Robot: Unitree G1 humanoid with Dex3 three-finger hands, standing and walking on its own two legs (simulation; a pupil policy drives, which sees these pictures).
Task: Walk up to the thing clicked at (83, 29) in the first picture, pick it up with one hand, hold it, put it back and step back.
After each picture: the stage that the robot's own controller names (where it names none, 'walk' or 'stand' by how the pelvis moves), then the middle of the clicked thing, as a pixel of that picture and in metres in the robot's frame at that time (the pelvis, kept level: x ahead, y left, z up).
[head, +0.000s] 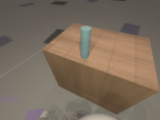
stand; (85, 44) +0.55 +0.10 +0.14
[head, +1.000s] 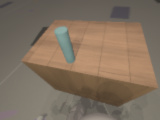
rise first; (66, 47) +0.44 +0.20 +0.15
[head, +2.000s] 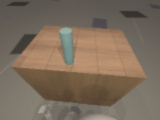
stand; (67, 48) +0.44 +0.20 +0.16
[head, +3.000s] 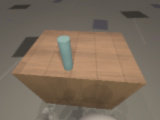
stand; (66, 55) +0.41 +0.20 +0.14
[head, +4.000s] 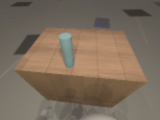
stand; (67, 52) +0.42 +0.19 +0.14
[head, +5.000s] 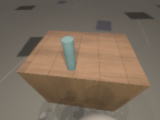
stand; (69, 55) +0.41 +0.18 +0.14
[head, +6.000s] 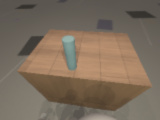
stand; (70, 55) +0.41 +0.17 +0.14
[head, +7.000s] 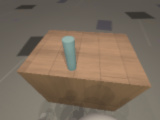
stand; (70, 55) +0.41 +0.18 +0.14
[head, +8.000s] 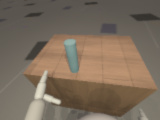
rise first; (72, 58) +0.40 +0.18 +0.14
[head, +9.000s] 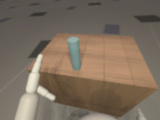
go down; (75, 55) +0.43 +0.17 +0.14
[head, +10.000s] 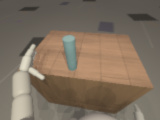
go down; (70, 55) +0.42 +0.17 +0.15
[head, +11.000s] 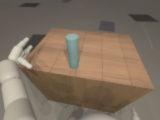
go down; (73, 53) +0.42 +0.16 +0.15
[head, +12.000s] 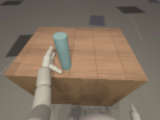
close in; (63, 54) +0.41 +0.18 +0.16
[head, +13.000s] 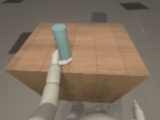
close; (63, 47) +0.44 +0.19 +0.18
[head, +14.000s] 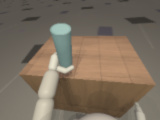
lift; (64, 52) +0.30 +0.15 +0.29
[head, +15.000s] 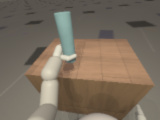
lift; (67, 40) +0.36 +0.16 +0.32
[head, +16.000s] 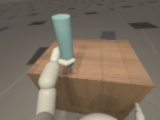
hold; (65, 44) +0.32 +0.16 +0.32
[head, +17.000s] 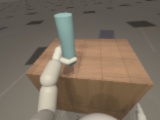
hold; (67, 43) +0.33 +0.15 +0.32
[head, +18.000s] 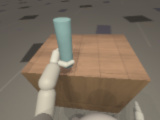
crouch; (65, 46) +0.35 +0.16 +0.29
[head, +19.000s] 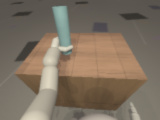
lower; (63, 33) +0.45 +0.18 +0.30
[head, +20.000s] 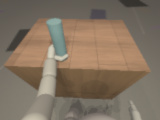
lower; (59, 43) +0.45 +0.20 +0.19
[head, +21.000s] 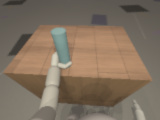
lower; (62, 51) +0.41 +0.19 +0.18
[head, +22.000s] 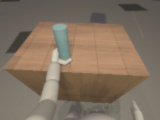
lower; (63, 47) +0.43 +0.19 +0.18
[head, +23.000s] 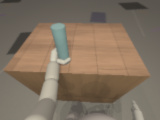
lower; (62, 46) +0.44 +0.19 +0.18
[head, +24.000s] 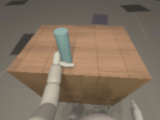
open; (64, 50) +0.42 +0.18 +0.17
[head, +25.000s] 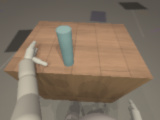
sink last; (66, 49) +0.42 +0.16 +0.17
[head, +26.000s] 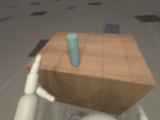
sink last; (74, 52) +0.44 +0.18 +0.16
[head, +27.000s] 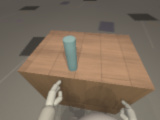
stand; (71, 55) +0.40 +0.17 +0.15
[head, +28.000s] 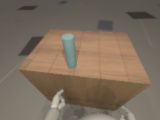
stand; (70, 53) +0.42 +0.18 +0.14
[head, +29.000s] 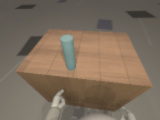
stand; (69, 55) +0.41 +0.18 +0.15
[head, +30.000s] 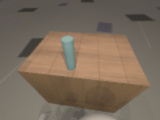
walk; (69, 55) +0.42 +0.18 +0.14
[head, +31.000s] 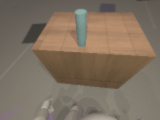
walk; (81, 30) +0.59 +0.14 +0.15
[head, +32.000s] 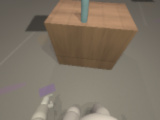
walk; (84, 8) +0.93 +0.14 +0.16
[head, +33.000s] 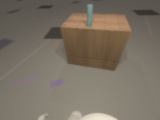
stand; (89, 16) +1.17 +0.16 +0.15
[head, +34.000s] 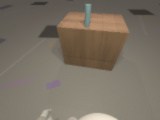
stand; (87, 16) +1.14 +0.13 +0.14
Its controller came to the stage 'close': yes
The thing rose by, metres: 0.21
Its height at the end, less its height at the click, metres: +0.00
